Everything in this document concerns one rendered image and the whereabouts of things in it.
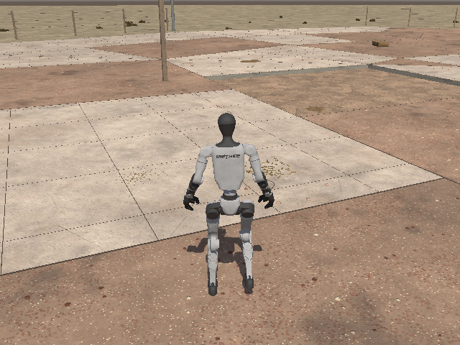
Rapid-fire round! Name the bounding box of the robot left forearm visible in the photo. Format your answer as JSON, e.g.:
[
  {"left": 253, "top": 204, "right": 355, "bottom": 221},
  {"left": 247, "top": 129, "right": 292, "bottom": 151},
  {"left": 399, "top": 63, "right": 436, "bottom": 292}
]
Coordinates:
[{"left": 185, "top": 173, "right": 199, "bottom": 198}]

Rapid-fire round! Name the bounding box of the robot right thigh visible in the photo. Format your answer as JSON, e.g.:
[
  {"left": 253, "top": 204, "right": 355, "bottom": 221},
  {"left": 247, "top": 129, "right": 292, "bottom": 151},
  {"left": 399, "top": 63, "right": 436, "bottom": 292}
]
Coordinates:
[{"left": 239, "top": 199, "right": 254, "bottom": 242}]

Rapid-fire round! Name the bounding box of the robot right forearm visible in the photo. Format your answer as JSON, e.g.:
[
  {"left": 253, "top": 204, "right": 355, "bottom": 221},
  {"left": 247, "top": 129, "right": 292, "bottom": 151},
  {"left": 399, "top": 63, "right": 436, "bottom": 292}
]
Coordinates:
[{"left": 257, "top": 172, "right": 272, "bottom": 197}]

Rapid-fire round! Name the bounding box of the robot right shin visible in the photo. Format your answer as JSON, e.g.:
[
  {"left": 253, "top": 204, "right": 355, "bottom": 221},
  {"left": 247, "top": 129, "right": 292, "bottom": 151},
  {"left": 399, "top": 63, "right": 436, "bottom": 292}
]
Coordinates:
[{"left": 242, "top": 229, "right": 253, "bottom": 280}]

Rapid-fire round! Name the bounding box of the robot right upper arm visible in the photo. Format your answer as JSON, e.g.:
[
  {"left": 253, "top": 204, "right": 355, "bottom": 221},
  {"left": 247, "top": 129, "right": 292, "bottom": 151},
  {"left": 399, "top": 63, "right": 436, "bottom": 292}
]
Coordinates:
[{"left": 243, "top": 144, "right": 265, "bottom": 183}]

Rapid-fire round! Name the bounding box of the robot left upper arm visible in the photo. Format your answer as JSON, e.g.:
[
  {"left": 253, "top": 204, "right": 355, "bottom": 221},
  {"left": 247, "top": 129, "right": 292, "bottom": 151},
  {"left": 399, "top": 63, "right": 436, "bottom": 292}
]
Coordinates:
[{"left": 193, "top": 145, "right": 213, "bottom": 185}]

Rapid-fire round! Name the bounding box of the right robot hand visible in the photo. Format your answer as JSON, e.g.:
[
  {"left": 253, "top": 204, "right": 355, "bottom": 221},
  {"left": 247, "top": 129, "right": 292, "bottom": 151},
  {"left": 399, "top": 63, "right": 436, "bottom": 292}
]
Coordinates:
[{"left": 258, "top": 193, "right": 275, "bottom": 209}]

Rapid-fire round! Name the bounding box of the left robot hand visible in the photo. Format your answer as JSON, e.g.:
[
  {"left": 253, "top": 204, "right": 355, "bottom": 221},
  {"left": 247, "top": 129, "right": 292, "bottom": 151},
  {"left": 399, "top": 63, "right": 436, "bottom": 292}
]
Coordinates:
[{"left": 183, "top": 196, "right": 200, "bottom": 211}]

